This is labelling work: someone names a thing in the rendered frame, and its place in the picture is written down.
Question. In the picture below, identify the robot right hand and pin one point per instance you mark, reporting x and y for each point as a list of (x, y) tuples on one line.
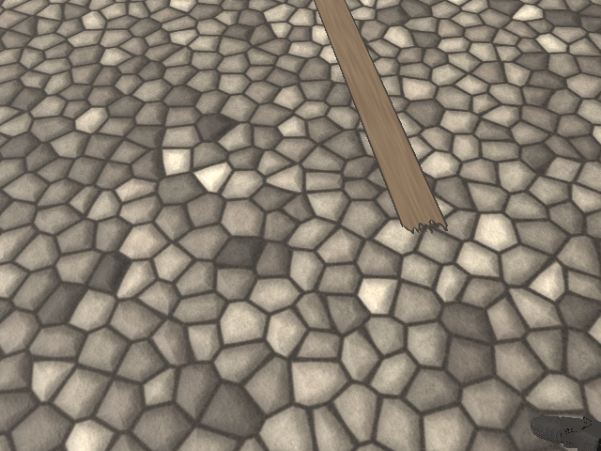
[(583, 434)]

